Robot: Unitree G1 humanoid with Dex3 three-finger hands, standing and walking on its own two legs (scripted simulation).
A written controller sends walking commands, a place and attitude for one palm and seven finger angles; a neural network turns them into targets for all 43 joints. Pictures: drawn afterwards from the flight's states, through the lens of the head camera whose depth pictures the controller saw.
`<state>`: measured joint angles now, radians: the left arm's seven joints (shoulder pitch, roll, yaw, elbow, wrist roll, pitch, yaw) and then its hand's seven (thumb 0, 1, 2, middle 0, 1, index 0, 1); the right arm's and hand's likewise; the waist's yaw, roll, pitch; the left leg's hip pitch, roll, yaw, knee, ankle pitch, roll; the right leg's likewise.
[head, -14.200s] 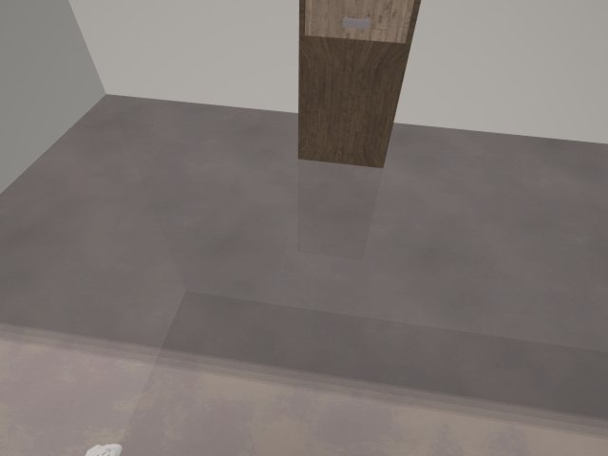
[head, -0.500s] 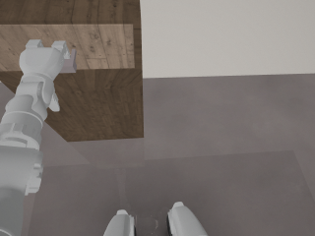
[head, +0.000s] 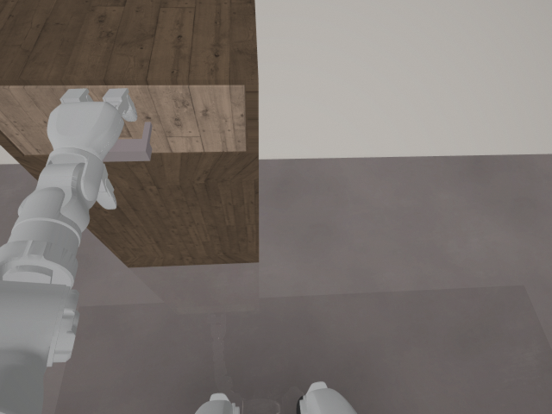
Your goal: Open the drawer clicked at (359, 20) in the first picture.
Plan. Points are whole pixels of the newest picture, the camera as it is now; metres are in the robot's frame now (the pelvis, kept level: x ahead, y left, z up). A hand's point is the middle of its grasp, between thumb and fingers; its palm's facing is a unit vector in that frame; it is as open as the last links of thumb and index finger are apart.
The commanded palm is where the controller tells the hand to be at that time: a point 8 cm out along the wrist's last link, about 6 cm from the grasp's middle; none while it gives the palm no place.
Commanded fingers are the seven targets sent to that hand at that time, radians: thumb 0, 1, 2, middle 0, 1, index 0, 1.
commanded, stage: lift the fingers back up to retry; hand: left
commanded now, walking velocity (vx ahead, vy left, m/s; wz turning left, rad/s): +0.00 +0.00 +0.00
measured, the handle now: (120, 139) +0.56 +0.23 +0.00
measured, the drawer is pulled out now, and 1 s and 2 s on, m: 0.00 0.00 0.00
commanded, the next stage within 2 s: re-aim the fingers above the handle in 0.32 s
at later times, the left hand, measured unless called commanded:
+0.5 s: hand (104, 147) +0.49 +0.23 +0.06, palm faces -0.04 +0.00 -1.00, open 13.8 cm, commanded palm +0.48 +0.23 +0.12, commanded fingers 0.00 -0.50 0.30 -0.30 -1.20 -0.30 -1.20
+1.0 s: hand (100, 147) +0.49 +0.23 +0.06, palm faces -0.07 +0.00 -1.00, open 13.8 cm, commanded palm +0.48 +0.23 +0.12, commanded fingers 0.00 -0.50 0.30 -0.30 -1.20 -0.30 -1.20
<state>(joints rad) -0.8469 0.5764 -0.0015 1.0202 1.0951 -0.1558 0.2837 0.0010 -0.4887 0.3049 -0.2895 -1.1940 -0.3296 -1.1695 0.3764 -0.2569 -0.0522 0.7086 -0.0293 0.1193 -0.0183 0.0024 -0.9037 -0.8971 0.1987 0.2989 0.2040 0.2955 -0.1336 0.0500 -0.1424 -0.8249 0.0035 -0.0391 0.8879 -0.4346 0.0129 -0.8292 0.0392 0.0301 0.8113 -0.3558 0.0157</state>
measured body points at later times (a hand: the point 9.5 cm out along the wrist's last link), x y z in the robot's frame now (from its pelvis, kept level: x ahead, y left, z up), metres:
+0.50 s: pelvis +0.02 +0.00 +0.01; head +0.11 -0.01 +0.45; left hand +0.49 +0.22 +0.11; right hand +0.05 -0.27 -0.12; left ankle -0.02 +0.11 -0.69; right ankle +0.01 -0.14 -0.69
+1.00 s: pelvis +0.01 -0.01 +0.01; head +0.11 -0.01 +0.45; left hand +0.49 +0.23 +0.12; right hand +0.01 -0.29 -0.11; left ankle -0.02 +0.11 -0.69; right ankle +0.01 -0.14 -0.69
